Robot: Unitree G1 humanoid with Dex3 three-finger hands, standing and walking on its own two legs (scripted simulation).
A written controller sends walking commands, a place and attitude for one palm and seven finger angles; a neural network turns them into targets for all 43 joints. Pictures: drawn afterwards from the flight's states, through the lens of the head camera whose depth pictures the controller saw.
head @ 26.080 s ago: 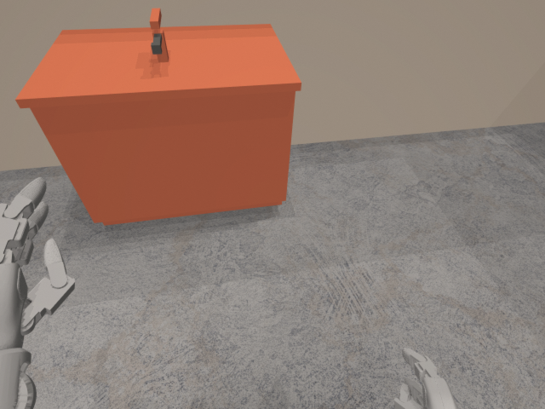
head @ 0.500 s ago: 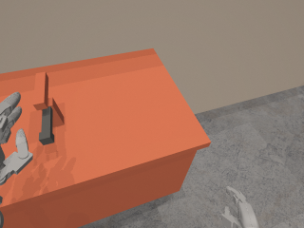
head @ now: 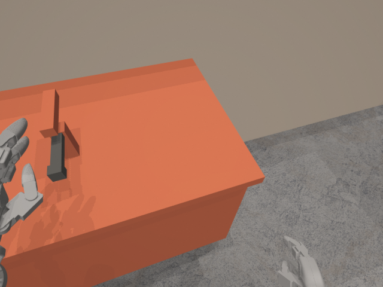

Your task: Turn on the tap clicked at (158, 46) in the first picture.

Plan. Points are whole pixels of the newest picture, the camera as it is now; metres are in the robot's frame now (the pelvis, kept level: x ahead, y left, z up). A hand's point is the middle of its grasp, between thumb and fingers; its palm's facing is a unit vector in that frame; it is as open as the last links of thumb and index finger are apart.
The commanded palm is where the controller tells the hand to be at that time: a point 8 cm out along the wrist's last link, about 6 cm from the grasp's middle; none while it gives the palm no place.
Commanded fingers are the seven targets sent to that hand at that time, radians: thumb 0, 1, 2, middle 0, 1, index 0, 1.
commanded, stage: shuffle to correct the standing spot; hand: left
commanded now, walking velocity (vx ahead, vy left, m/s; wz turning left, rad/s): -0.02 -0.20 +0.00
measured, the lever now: (57, 172) +0.33 +0.31 +0.04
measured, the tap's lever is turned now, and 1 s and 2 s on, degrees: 0 0 0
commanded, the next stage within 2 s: come to a stop and stand still in 0.72 s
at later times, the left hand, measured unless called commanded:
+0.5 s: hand (38, 198) +0.22 +0.24 +0.16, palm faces +0.31 -0.87 -0.39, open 7.4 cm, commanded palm +0.16 +0.28 +0.18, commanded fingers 0.00 0.90 0.90 -0.20 -0.30 -0.20 -0.30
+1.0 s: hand out of the picture +0.24 +0.29 +0.19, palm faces +0.43 -0.78 -0.45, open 7.4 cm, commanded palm +0.16 +0.28 +0.18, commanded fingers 0.00 0.90 0.90 -0.20 -0.30 -0.20 -0.30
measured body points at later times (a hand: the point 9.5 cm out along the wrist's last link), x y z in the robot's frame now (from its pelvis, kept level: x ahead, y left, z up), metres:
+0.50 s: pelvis +0.01 +0.00 +0.00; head +0.03 +0.01 +0.45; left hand +0.20 +0.28 +0.18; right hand +0.17 -0.24 -0.08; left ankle +0.00 +0.15 -0.73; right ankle +0.01 -0.04 -0.74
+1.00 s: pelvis -0.01 +0.01 +0.00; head +0.03 +0.01 +0.45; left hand +0.21 +0.33 +0.22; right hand +0.15 -0.23 -0.08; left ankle +0.00 +0.15 -0.74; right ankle +0.01 -0.04 -0.73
